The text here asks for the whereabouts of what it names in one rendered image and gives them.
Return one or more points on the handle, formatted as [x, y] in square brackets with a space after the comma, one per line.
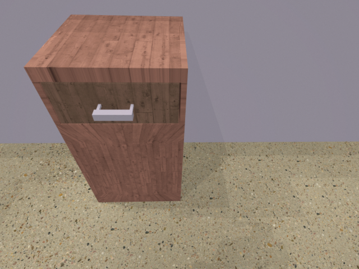
[113, 115]

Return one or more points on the cabinet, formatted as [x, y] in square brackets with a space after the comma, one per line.
[122, 162]

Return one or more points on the drawer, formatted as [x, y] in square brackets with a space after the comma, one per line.
[154, 102]

